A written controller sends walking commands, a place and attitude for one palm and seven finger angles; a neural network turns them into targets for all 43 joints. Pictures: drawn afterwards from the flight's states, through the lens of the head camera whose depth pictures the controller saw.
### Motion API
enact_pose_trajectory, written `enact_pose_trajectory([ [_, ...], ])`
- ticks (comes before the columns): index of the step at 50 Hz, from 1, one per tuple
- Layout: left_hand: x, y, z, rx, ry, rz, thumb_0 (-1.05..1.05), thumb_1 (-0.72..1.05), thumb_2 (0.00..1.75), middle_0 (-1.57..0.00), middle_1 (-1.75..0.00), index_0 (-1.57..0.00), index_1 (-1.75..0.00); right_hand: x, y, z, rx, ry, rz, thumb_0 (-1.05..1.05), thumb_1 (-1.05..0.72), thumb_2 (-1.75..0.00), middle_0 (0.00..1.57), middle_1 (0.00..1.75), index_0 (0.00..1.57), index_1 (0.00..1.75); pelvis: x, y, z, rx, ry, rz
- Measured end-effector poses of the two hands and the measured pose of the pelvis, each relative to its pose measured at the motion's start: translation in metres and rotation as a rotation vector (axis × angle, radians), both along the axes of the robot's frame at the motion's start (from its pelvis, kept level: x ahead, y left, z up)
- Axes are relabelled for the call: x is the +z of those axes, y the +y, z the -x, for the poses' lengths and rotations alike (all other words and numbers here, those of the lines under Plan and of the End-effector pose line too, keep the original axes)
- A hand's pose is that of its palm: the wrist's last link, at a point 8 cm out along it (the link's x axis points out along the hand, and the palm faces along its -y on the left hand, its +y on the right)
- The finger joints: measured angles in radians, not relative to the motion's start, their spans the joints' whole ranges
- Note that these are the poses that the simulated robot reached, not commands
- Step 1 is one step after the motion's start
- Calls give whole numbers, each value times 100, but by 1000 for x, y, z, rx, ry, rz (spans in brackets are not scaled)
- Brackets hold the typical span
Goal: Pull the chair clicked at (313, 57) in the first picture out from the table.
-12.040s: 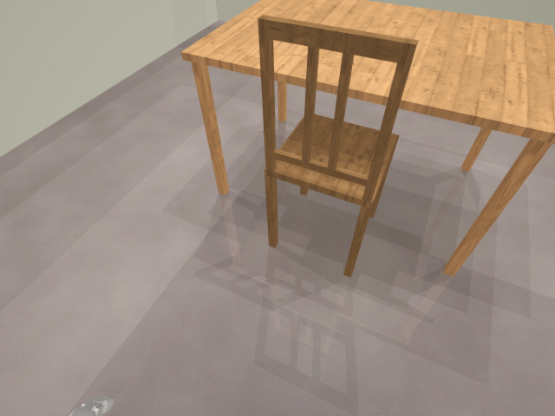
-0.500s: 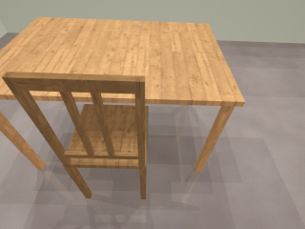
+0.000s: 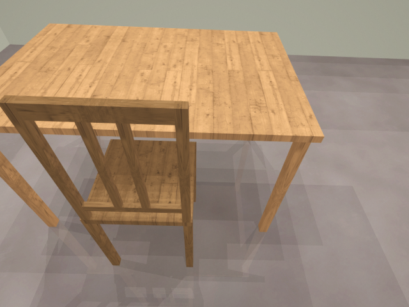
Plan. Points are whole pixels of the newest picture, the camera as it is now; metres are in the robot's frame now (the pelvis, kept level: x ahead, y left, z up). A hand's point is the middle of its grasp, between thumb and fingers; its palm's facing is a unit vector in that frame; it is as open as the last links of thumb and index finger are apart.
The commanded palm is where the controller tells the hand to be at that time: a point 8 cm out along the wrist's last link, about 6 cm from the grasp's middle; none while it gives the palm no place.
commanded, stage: look again from close up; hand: left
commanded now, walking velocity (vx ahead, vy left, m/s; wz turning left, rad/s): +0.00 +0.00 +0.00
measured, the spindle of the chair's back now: (103, 170) +0.44 +0.30 -0.05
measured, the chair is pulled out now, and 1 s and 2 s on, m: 0.00 0.00 0.00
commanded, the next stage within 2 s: raise the hand toward the chair's back in 0.58 s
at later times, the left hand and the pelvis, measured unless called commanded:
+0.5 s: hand out of the picture -0.04 +0.15 -0.18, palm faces +0.05 -0.99 -0.15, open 7.4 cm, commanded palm none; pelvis +0.00 -0.01 +0.00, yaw +0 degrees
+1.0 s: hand (146, 267) +0.20 +0.13 -0.02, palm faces +0.03 -1.00 +0.06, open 8.3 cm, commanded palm +0.11 +0.20 -0.07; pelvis -0.03 +0.00 -0.06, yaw +1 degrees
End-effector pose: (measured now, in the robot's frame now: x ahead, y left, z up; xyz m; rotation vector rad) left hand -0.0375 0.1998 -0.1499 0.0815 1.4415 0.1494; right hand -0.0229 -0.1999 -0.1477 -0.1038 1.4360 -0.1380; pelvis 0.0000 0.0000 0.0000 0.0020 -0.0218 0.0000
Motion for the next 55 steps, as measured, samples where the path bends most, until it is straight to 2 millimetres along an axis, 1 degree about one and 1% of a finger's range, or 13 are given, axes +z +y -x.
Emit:
enact_pose_trajectory([
  [18,0,-4,4,1,-3,-2,0,91,89,-20,-30,-20,-30,0,-4,3,0,1,-2,1,-91,-90,20,30,20,30,0,-5,3,1,-1,0],
  [35,0,-2,6,-2,3,-8,0,91,89,-20,-30,-20,-30,-1,-4,5,4,6,-3,0,-91,-90,20,30,20,30,-1,-4,5,1,7,7],
  [36,5,-1,-4,31,-44,-6,0,91,89,-20,-30,-20,-30,0,-7,2,14,-16,7,1,-92,-90,20,30,20,30,-2,-3,6,3,5,9],
  [39,38,29,-48,63,-323,-142,5,97,89,-20,-30,-20,-30,5,-24,-19,8,-213,63,3,-94,-90,20,30,21,30,-6,0,8,8,10,2],
  [41,66,37,-85,62,-536,-173,6,96,88,-20,-29,-20,-29,9,-36,-42,16,-361,95,3,-94,-90,20,30,21,30,-11,2,10,25,19,1],
  [42,81,36,-107,47,-656,-173,6,95,88,-19,-29,-20,-29,12,-42,-56,30,-434,112,3,-93,-90,20,30,20,30,-14,3,12,32,29,2],
  [44,106,27,-149,7,-901,-144,5,91,86,-19,-29,-19,-29,19,-52,-86,63,-573,145,3,-93,-90,20,30,20,30,-22,4,17,40,63,2],
  [46,121,12,-185,-23,-1128,-68,4,87,85,-18,-28,-18,-28,27,-61,-116,96,-696,171,3,-93,-90,20,30,20,30,-33,3,22,35,111,-1],
  [47,126,4,-198,-32,-1232,-17,4,84,84,-18,-28,-18,-28,31,-64,-130,114,-748,181,2,-92,-90,20,30,20,30,-40,2,24,27,136,-4],
  [49,128,-12,-211,-62,-1409,81,3,79,82,-17,-27,-18,-27,39,-68,-157,149,-837,194,2,-92,-90,20,30,20,30,-54,-1,27,14,179,-7],
  [51,121,-21,-210,-103,-1499,127,2,73,81,-17,-27,-18,-27,43,-69,-182,183,-902,198,2,-92,-90,20,30,20,30,-69,-5,28,5,209,-7],
  [53,105,-24,-199,-121,-1484,139,1,68,79,-17,-26,-17,-26,44,-66,-204,208,-947,190,2,-92,-90,20,30,20,30,-83,-8,29,2,227,-10],
  [55,86,-21,-183,-111,-1403,124,1,63,77,-17,-25,-17,-25,42,-59,-223,232,-972,172,1,-91,-90,20,30,20,30,-93,-11,30,7,240,-8],
])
